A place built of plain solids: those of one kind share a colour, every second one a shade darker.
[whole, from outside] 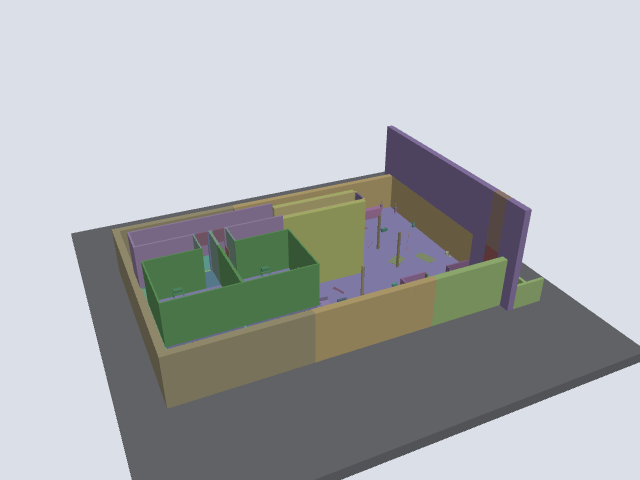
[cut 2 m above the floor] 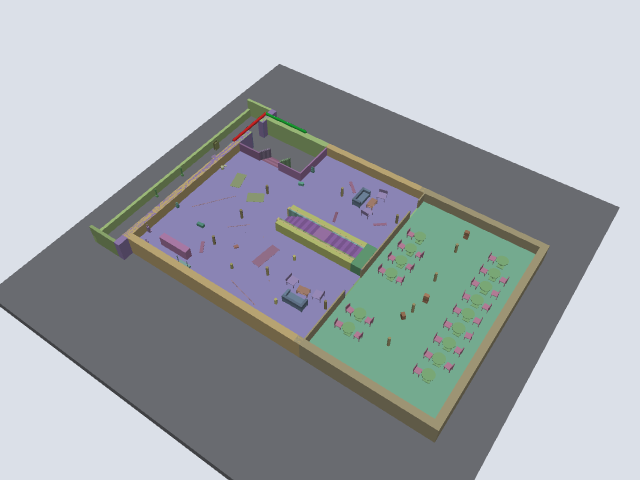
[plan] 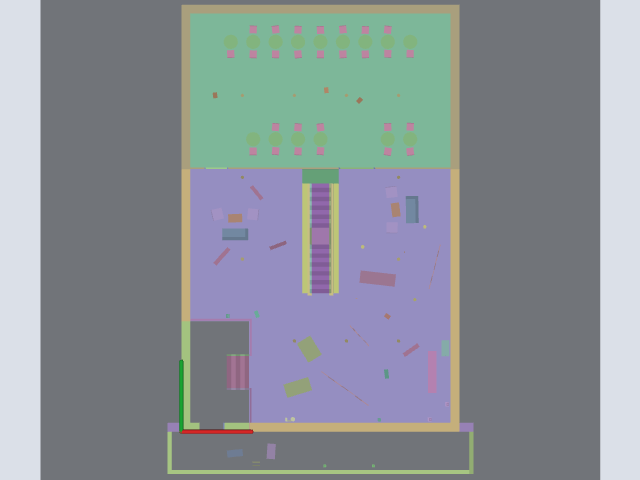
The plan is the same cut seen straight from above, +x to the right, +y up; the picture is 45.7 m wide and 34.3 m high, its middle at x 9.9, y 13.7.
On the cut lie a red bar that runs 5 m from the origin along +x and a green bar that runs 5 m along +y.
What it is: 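A 19th-century brewery 19.9 x 30.5 m; cast-iron columns of 0.24 m on a grid of 3.72 x 5.85 m, brick walls of 0.64 m, storeys of 4.08 m, the main floor 0.98 m over the street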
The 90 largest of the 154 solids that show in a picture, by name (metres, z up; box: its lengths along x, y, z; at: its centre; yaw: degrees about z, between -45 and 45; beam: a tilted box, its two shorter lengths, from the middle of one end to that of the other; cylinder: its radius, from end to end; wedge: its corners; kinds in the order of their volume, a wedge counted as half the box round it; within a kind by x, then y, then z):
{
 "floor_hall_1": {"box": [7.99, 8.88, 1.03], "at": [4.63, 14.33, 0.46]},
 "floor_hall_2": {"box": [18.6, 2.0, 1.03], "at": [9.93, 8.89, 0.46]},
 "floor_hall_3": {"box": [14.4, 7.26, 1.03], "at": [12.03, 4.26, 0.46]},
 "floor_hall_4": {"box": [7.99, 8.88, 1.03], "at": [15.24, 14.33, 0.46]},
 "floor_restaurant_1": {"box": [18.6, 10.99, 1.03], "at": [9.93, 24.38, 0.46]},
 "wall_restaurant_1": {"box": [0.64, 12.26, 4.8], "at": [0.32, 24.38, 2.35]},
 "wall_restaurant_2": {"box": [1.23, 0.12, 4.8], "at": [1.13, 18.82, 2.35]},
 "wall_restaurant_3": {"box": [8.1, 0.12, 4.8], "at": [7.29, 18.82, 2.35]},
 "wall_restaurant_4": {"box": [19.87, 0.64, 4.8], "at": [9.93, 30.19, 2.35]},
 "wall_restaurant_5": {"box": [5.61, 0.12, 4.8], "at": [16.55, 18.82, 2.35]},
 "wall_restaurant_6": {"box": [0.64, 12.26, 4.8], "at": [19.55, 24.38, 2.35]},
 "wall_hall_1": {"box": [0.64, 2.0, 4.8], "at": [0.32, 8.89, 2.35]},
 "wall_hall_2": {"box": [0.64, 8.88, 4.8], "at": [0.32, 14.33, 2.35]},
 "wall_hall_3": {"box": [15.03, 0.64, 4.8], "at": [12.35, 0.32, 2.35]},
 "wall_hall_4": {"box": [0.64, 7.89, 4.8], "at": [19.55, 3.94, 2.35]},
 "wall_hall_5": {"box": [0.64, 2.0, 4.8], "at": [19.55, 8.89, 2.35]},
 "wall_hall_6": {"box": [0.64, 8.88, 4.8], "at": [19.55, 14.33, 2.35]},
 "wall_street_1": {"box": [2.29, 0.64, 9.99], "at": [0.14, 0.32, 4.95]},
 "wall_street_2": {"box": [17.88, 0.64, 9.99], "at": [11.93, 0.32, 4.95]},
 "block_well_side_1": {"box": [0.39, 7.86, 8.47], "at": [8.82, 13.82, 4.18]},
 "block_well_side_2": {"box": [0.39, 7.86, 8.47], "at": [11.05, 13.82, 4.18]},
 "wall_well_1": {"box": [0.64, 7.89, 4.8], "at": [0.32, 3.94, 2.35]},
 "wall_well_2": {"box": [1.29, 0.64, 4.8], "at": [0.64, 0.32, 2.35]},
 "wall_well_3": {"box": [1.85, 0.64, 4.8], "at": [3.91, 0.32, 2.35]},
 "tread_steel_1": {"box": [1.24, 0.32, 1.21], "at": [9.93, 10.05, 0.55]},
 "tread_steel_2": {"box": [1.24, 0.32, 1.38], "at": [9.93, 10.36, 0.64]},
 "tread_steel_3": {"box": [1.24, 0.32, 1.56], "at": [9.93, 10.68, 0.73]},
 "tread_steel_4": {"box": [1.24, 0.32, 1.74], "at": [9.93, 11.0, 0.82]},
 "tread_steel_5": {"box": [1.24, 0.32, 1.92], "at": [9.93, 11.31, 0.91]},
 "tread_steel_6": {"box": [1.24, 0.32, 2.09], "at": [9.93, 11.63, 1.0]},
 "tread_steel_7": {"box": [1.24, 0.32, 2.27], "at": [9.93, 11.95, 1.08]},
 "tread_steel_8": {"box": [1.24, 0.32, 2.45], "at": [9.93, 12.27, 1.17]},
 "tread_steel_9": {"box": [1.24, 0.32, 2.62], "at": [9.93, 12.58, 1.26]},
 "tread_steel_10": {"box": [1.24, 0.32, 2.8], "at": [9.93, 12.9, 1.35]},
 "tread_steel_11": {"box": [1.24, 0.32, 2.98], "at": [9.93, 13.22, 1.44]},
 "tread_steel_12": {"box": [1.24, 0.32, 3.33], "at": [9.93, 14.73, 1.62]},
 "tread_steel_13": {"box": [1.24, 0.32, 3.51], "at": [9.93, 15.05, 1.71]},
 "tread_steel_14": {"box": [1.24, 0.32, 3.69], "at": [9.93, 15.37, 1.79]},
 "tread_steel_15": {"box": [1.24, 0.32, 3.87], "at": [9.93, 15.68, 1.88]},
 "tread_steel_16": {"box": [1.24, 0.32, 4.04], "at": [9.93, 16.0, 1.97]},
 "tread_steel_17": {"box": [1.24, 0.32, 4.22], "at": [9.93, 16.32, 2.06]},
 "tread_steel_18": {"box": [1.24, 0.32, 4.4], "at": [9.93, 16.64, 2.15]},
 "tread_steel_19": {"box": [1.24, 0.32, 4.58], "at": [9.93, 16.95, 2.24]},
 "tread_steel_20": {"box": [1.24, 0.32, 4.75], "at": [9.93, 17.27, 2.33]},
 "tread_steel_21": {"box": [1.24, 0.32, 4.93], "at": [9.93, 17.59, 2.42]},
 "wall_stairwell_1": {"box": [0.16, 8.02, 8.47], "at": [9.09, 13.74, 4.18]},
 "wall_stairwell_2": {"box": [0.16, 8.02, 8.47], "at": [10.78, 13.74, 4.18]},
 "wall_room_bed_1": {"box": [0.12, 5.87, 3.71], "at": [0.6, 21.1, 6.86]},
 "wall_room_bed_2": {"box": [0.12, 5.87, 3.71], "at": [0.6, 26.95, 6.86]},
 "wall_room_bed_3": {"box": [5.74, 0.12, 3.71], "at": [3.4, 23.98, 6.86]},
 "wall_room_bed_4": {"box": [5.74, 0.12, 3.71], "at": [3.4, 24.08, 6.86]},
 "wall_room_bed_5": {"box": [5.86, 0.12, 3.71], "at": [3.46, 18.23, 6.86]},
 "wall_room_bed_6": {"box": [5.86, 0.12, 3.71], "at": [3.46, 29.83, 6.86]},
 "wall_room_bed_7": {"box": [0.12, 4.58, 3.71], "at": [6.33, 20.46, 6.86]},
 "wall_room_bed_8": {"box": [0.12, 4.58, 3.71], "at": [6.33, 27.6, 6.86]},
 "floor_room_bed_1": {"box": [5.62, 5.63, 0.3], "at": [3.46, 21.1, 4.91]},
 "floor_room_bed_2": {"box": [5.62, 5.63, 0.3], "at": [3.46, 26.95, 4.91]},
 "wall_spine_1": {"box": [0.16, 5.12, 3.71], "at": [8.7, 20.31, 6.86]},
 "wall_spine_2": {"box": [0.16, 4.85, 3.71], "at": [8.7, 27.61, 6.86]},
 "wall_spine_3": {"box": [2.62, 0.16, 3.71], "at": [9.93, 29.96, 6.86]},
 "wall_spine_4": {"box": [0.16, 12.29, 3.71], "at": [11.16, 23.89, 6.86]},
 "block_well_back_1": {"box": [2.62, 1.02, 4.77], "at": [9.93, 18.25, 2.34]},
 "far_1": {"box": [0.3, 3.03, 2.45], "at": [-0.85, -1.51, 1.18]},
 "far_2": {"box": [21.87, 0.3, 0.95], "at": [9.94, -2.88, 0.42]},
 "far_3": {"box": [0.3, 3.03, 2.45], "at": [20.72, -1.51, 1.18]},
 "floor_spine_1": {"box": [2.31, 12.13, 0.3], "at": [9.93, 23.81, 4.91]},
 "wallover_street_1": {"box": [1.7, 0.64, 7.34], "at": [2.14, 0.32, 6.27]},
 "floor_steel_1": {"box": [1.25, 1.2, 3.16], "at": [9.93, 13.97, 1.53]},
 "wall_room_hall_1": {"box": [2.47, 0.12, 3.71], "at": [7.51, 22.69, 6.86]},
 "wall_room_hall_2": {"box": [2.47, 0.12, 3.71], "at": [7.51, 24.08, 6.86]},
 "wall_room_hall_3": {"box": [2.47, 0.12, 3.71], "at": [7.51, 25.37, 6.86]},
 "wallover_well_1": {"box": [1.7, 0.64, 2.15], "at": [2.14, 0.32, 3.68]},
 "block_desk_1": {"box": [0.61, 3.0, 1.1], "at": [17.93, 4.26, 1.48]},
 "tread_dock_1": {"box": [0.32, 2.29, 0.38], "at": [3.72, 4.26, 0.14]},
 "tread_dock_2": {"box": [0.32, 2.29, 0.54], "at": [4.04, 4.26, 0.22]},
 "tread_dock_3": {"box": [0.32, 2.29, 0.7], "at": [4.36, 4.26, 0.3]},
 "tread_dock_4": {"box": [0.32, 2.29, 0.86], "at": [4.68, 4.26, 0.38]},
 "guard_1": {"box": [4.38, 0.14, 1.03], "at": [2.83, 8.0, 1.44]},
 "guard_2": {"box": [0.14, 2.48, 1.03], "at": [4.95, 1.88, 1.44]},
 "guard_3": {"box": [0.14, 2.66, 1.03], "at": [4.95, 6.74, 1.44]},
 "sofa_leather_1": {"box": [1.86, 0.84, 0.36], "at": [3.84, 14.11, 1.24]},
 "sofa_leather_2": {"box": [0.9, 1.94, 0.36], "at": [16.49, 15.87, 1.24], "yaw": 0.8},
 "floor_room_hall_1": {"box": [2.35, 1.18, 0.3], "at": [7.45, 24.72, 4.91]},
 "doorfloor_1": {"box": [1.7, 0.14, 1.03], "at": [2.5, 18.82, 0.46]},
 "doorfloor_2": {"box": [2.6, 0.14, 1.03], "at": [12.54, 18.82, 0.46]},
 "column_1": {"cylinder": 0.12, "from": [4.36, 12.33, 0.93], "to": [4.36, 12.33, 4.75]},
 "column_2": {"cylinder": 0.12, "from": [8.07, 6.48, 0.93], "to": [8.07, 6.48, 4.75]},
 "column_3": {"cylinder": 0.12, "from": [11.79, 6.48, 0.93], "to": [11.79, 6.48, 4.75]},
 "wallover_spine_1": {"box": [0.16, 0.93, 1.16], "at": [8.7, 23.33, 8.14]},
 "wallover_spine_2": {"box": [0.16, 0.93, 1.16], "at": [8.7, 24.72, 8.14]}
}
